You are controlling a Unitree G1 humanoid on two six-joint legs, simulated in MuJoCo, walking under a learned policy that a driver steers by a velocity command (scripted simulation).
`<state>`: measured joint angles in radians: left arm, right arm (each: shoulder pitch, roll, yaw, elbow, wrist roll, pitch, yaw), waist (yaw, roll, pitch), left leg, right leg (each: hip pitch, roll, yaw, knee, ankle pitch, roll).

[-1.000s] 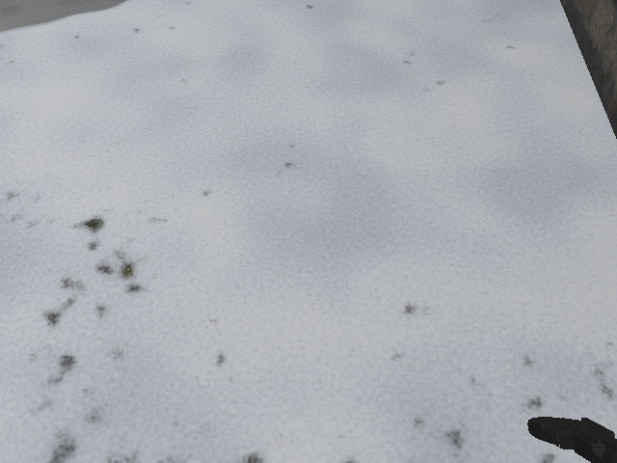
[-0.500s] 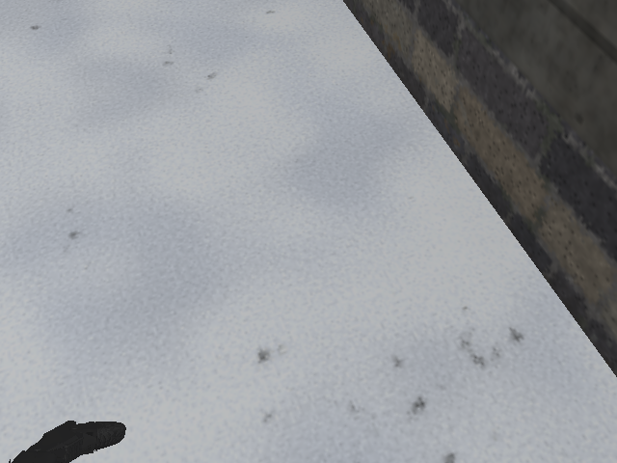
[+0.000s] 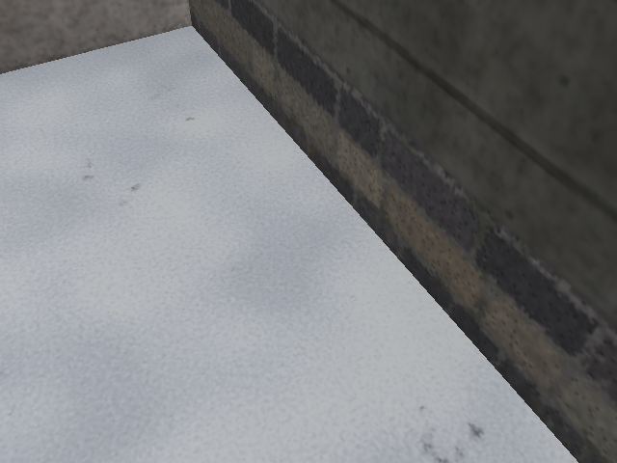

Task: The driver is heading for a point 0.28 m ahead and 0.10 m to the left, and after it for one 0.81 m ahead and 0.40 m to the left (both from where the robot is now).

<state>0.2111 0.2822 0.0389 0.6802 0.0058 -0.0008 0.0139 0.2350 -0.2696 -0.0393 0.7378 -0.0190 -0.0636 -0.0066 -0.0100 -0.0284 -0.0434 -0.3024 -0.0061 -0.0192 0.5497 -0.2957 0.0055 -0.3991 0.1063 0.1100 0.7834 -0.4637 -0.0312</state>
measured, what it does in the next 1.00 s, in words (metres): steps on the spot, turning left: right foot, then left foot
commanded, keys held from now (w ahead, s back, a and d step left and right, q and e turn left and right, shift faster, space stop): no key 0.14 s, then q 0.86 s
